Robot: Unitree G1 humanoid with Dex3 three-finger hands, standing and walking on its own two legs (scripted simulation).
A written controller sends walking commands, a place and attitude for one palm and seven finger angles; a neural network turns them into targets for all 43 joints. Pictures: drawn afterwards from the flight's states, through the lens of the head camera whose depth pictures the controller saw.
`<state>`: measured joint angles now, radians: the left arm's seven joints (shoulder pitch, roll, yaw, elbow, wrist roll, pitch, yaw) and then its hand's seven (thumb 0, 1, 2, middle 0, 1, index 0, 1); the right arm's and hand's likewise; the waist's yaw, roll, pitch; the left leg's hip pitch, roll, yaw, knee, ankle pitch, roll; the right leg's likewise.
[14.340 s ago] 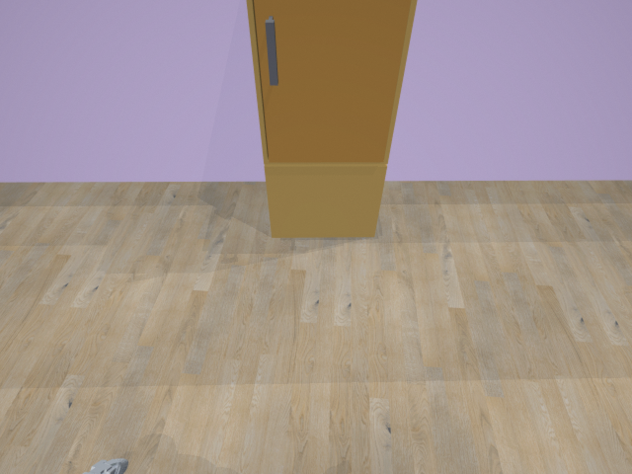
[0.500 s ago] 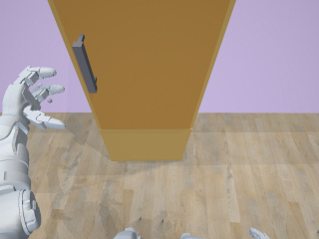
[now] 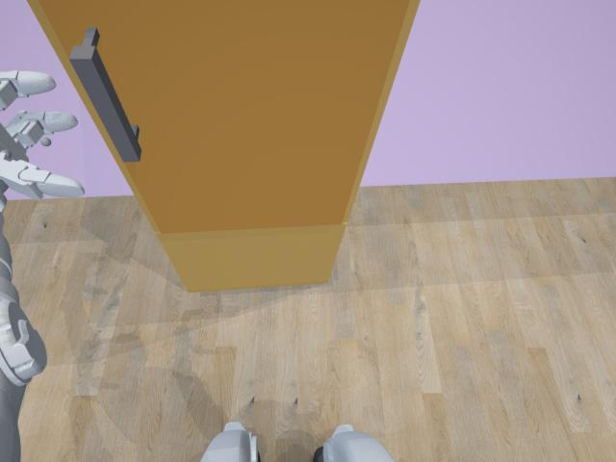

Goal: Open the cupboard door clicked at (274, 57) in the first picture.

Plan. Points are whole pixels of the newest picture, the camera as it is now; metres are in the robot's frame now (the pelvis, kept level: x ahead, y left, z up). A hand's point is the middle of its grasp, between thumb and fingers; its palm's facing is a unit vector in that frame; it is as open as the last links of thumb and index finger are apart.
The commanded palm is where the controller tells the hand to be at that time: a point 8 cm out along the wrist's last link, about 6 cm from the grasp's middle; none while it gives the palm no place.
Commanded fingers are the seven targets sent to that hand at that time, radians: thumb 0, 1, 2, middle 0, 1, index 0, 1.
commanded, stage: move the hooked fingers beside the handle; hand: left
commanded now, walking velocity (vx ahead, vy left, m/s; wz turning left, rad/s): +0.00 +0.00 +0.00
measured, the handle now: (113, 100) +0.56 +0.24 +0.10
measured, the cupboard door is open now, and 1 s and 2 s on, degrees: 0 0 0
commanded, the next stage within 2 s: slide the fingers in behind the handle in 1.00 s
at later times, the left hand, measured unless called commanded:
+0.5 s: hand (43, 127) +0.50 +0.30 +0.11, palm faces +0.05 -1.00 +0.02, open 14.0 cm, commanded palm +0.48 +0.34 +0.10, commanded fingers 0.00 -0.50 0.30 -0.30 -1.20 -0.30 -1.20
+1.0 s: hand (43, 128) +0.50 +0.30 +0.11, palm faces +0.06 -1.00 +0.00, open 14.0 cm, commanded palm +0.48 +0.34 +0.10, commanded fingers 0.00 -0.50 0.30 -0.30 -1.20 -0.30 -1.20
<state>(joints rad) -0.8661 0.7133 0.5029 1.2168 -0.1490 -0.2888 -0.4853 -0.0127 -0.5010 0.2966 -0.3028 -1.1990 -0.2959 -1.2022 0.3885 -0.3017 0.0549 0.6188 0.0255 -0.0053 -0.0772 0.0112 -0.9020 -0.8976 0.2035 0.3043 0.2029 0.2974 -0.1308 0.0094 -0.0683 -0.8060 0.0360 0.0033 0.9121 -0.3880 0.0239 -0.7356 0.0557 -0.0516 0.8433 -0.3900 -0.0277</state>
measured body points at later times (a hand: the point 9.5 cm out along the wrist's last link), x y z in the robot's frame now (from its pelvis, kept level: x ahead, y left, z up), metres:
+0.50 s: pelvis +0.01 +0.01 +0.00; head +0.13 +0.04 +0.43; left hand +0.49 +0.35 +0.11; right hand +0.00 -0.26 -0.10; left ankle +0.03 +0.10 -0.69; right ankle +0.01 -0.11 -0.69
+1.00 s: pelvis +0.01 +0.02 +0.00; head +0.12 +0.05 +0.43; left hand +0.49 +0.35 +0.11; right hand +0.03 -0.26 -0.10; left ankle +0.03 +0.10 -0.69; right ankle +0.01 -0.11 -0.69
